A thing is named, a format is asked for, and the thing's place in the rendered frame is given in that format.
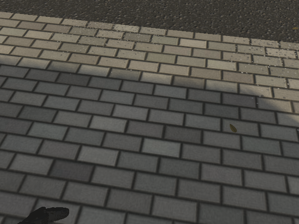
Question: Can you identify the robot left hand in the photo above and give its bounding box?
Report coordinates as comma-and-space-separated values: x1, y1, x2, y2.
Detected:
18, 206, 69, 224

